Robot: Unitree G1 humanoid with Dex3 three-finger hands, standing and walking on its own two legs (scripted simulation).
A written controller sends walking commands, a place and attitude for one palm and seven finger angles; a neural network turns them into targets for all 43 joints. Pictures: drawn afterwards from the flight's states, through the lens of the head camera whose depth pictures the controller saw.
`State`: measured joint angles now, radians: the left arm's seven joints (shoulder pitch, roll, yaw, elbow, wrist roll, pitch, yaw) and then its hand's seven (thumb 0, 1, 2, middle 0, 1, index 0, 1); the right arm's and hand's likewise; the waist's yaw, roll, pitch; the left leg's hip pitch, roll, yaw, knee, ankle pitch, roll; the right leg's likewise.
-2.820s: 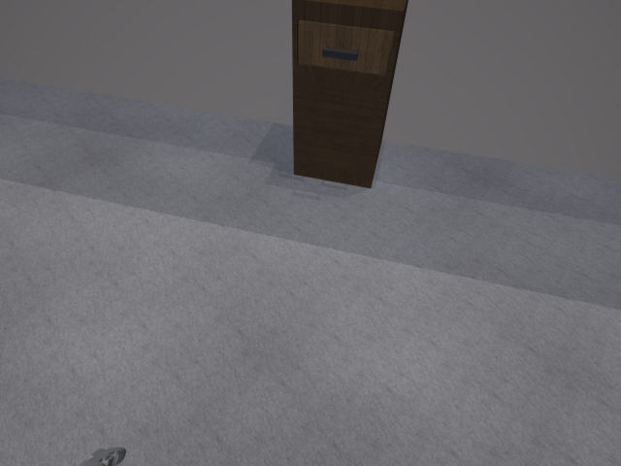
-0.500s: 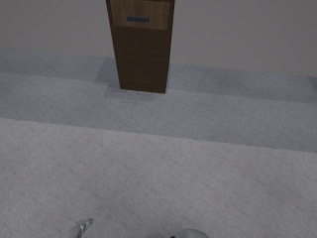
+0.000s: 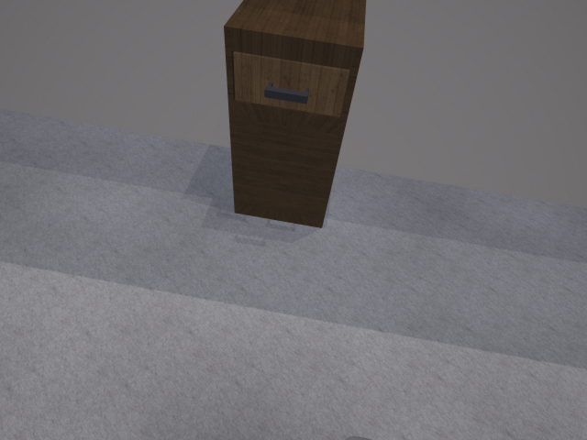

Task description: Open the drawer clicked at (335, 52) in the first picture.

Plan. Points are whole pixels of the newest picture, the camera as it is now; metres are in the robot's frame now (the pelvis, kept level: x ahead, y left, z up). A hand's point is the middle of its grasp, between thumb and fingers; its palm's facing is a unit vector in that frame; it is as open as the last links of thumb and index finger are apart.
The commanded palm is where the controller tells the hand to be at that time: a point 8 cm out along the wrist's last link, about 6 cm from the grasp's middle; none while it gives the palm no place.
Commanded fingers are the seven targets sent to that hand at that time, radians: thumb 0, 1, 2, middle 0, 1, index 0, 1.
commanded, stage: walk to a spot facing it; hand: left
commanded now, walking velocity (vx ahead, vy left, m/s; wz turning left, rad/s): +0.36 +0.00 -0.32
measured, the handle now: (287, 91) +1.10 +0.08 -0.11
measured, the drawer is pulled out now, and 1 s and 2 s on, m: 0.00 0.00 0.00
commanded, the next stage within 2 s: take the last steps up to it in 0.30 s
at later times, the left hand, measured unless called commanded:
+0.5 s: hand (249, 332) +0.33 +0.09 -0.18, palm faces -0.10 -0.97 -0.21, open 7.3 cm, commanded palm none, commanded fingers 0.00 0.90 0.90 -0.20 -0.30 -0.20 -0.30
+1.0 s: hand (225, 318) +0.36 +0.14 -0.19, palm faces +0.00 -0.99 -0.13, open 7.4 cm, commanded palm none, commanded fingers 0.00 0.90 0.90 -0.20 -0.30 -0.20 -0.30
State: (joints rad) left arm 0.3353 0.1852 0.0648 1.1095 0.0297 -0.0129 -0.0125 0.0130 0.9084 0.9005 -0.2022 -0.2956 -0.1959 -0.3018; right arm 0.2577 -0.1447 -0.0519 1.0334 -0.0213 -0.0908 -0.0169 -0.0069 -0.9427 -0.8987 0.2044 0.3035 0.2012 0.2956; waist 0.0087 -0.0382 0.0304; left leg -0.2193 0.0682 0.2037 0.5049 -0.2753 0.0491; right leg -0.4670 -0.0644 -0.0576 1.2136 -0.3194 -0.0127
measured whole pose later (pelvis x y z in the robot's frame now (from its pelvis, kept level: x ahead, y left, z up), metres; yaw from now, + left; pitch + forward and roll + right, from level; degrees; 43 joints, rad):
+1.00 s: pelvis +0.40 -0.02 -0.01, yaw -5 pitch -1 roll -1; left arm 0.37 0.15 0.05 1.14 0.02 -0.01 0.00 0.01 0.91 0.90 -0.20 -0.30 -0.20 -0.30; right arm 0.20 -0.14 -0.05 1.02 -0.01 -0.07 -0.01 -0.01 -0.93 -0.90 0.20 0.30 0.20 0.30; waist 0.02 -0.04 0.05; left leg -0.27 0.04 0.18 0.55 -0.26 0.06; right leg -0.36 -0.08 -0.09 1.12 -0.42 -0.01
